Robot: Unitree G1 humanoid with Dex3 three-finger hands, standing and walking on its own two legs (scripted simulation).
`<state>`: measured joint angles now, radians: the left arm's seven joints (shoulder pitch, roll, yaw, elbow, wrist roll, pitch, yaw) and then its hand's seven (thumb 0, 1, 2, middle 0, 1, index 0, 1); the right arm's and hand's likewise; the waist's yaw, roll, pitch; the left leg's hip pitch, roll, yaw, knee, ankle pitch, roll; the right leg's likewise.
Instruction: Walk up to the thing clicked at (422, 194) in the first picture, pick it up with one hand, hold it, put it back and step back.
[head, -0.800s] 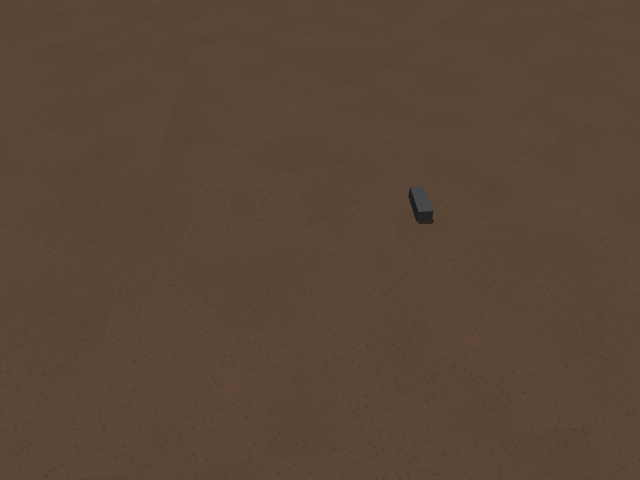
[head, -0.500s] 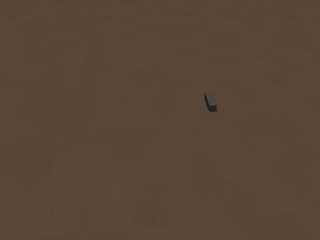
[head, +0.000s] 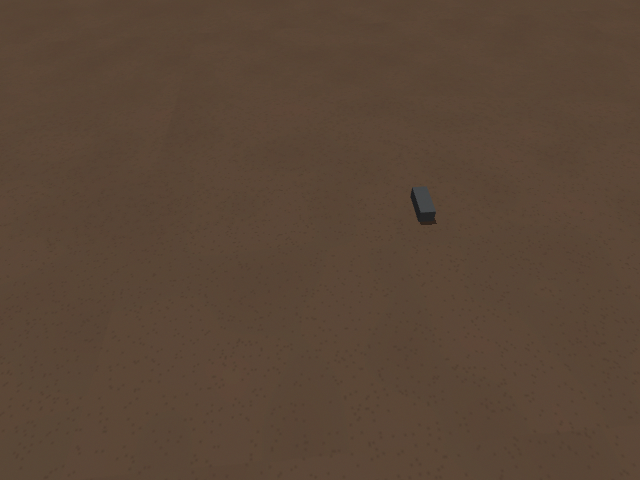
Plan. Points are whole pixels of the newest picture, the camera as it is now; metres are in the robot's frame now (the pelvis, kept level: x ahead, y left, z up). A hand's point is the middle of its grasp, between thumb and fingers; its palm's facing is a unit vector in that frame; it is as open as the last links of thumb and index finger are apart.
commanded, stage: stand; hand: left
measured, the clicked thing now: (422, 203) +1.33 -0.41 -0.75
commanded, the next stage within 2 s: walk up in 0.32 s
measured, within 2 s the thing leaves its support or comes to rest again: neither
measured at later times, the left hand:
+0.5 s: hand out of the picture +0.11 +0.26 -0.14, palm faces -0.19 -0.90 -0.38, open 7.4 cm
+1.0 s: hand (215, 325) +0.41 +0.22 -0.16, palm faces -0.48 -0.74 -0.47, open 7.4 cm
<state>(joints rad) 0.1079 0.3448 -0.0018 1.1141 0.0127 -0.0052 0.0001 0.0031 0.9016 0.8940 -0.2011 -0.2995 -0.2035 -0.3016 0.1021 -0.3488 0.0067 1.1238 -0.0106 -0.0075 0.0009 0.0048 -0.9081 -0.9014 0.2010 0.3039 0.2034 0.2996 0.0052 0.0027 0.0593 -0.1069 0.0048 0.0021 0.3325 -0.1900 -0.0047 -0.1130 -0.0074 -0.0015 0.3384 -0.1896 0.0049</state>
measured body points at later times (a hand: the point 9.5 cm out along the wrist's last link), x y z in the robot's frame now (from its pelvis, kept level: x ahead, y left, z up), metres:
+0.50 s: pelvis +0.02 -0.01 -0.01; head +0.03 -0.04 +0.44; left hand +0.12 +0.30 -0.11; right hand +0.07 -0.34 -0.13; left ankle +0.00 +0.12 -0.75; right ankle +0.02 -0.14 -0.71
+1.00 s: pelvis +0.24 -0.03 -0.03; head +0.25 -0.05 +0.42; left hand +0.43 +0.26 -0.13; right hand +0.19 -0.38 -0.12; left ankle +0.43 +0.03 -0.74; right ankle +0.07 -0.18 -0.75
